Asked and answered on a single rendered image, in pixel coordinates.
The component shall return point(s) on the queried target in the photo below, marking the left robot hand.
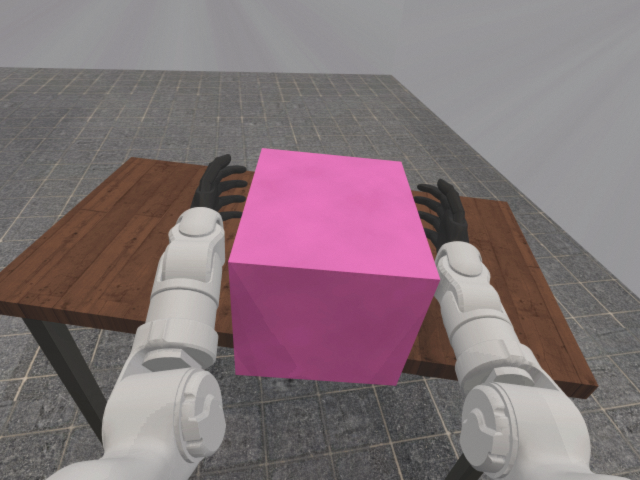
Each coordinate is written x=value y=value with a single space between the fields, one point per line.
x=208 y=192

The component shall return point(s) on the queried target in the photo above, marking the robot right upper arm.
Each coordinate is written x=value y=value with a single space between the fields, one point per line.
x=516 y=432

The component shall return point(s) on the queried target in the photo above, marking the carton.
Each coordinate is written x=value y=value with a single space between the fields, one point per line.
x=331 y=274

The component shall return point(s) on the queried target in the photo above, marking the robot left upper arm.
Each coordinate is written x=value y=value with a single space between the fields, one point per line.
x=157 y=426

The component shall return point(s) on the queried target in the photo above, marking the table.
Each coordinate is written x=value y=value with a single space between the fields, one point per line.
x=96 y=268

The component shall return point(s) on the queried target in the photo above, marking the right robot hand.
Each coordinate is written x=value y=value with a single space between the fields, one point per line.
x=451 y=224

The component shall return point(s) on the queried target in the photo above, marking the robot left forearm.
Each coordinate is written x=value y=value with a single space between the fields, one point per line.
x=179 y=328

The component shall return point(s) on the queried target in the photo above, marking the robot right forearm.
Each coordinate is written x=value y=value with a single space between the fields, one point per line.
x=479 y=330

